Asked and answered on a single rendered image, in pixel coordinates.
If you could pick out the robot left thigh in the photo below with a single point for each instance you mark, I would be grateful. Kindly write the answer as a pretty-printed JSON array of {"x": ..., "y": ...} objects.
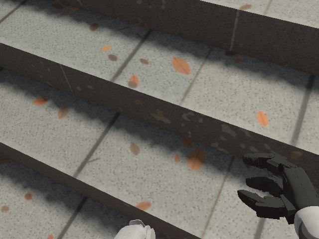
[{"x": 137, "y": 231}]

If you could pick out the robot right hand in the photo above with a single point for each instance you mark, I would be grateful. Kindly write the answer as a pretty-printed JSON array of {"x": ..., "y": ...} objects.
[{"x": 293, "y": 192}]

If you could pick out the robot right forearm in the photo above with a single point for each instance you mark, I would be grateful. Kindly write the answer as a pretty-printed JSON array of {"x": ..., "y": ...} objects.
[{"x": 306, "y": 222}]

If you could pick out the robot left shin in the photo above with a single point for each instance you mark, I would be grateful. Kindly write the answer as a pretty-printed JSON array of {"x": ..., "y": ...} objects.
[{"x": 137, "y": 222}]

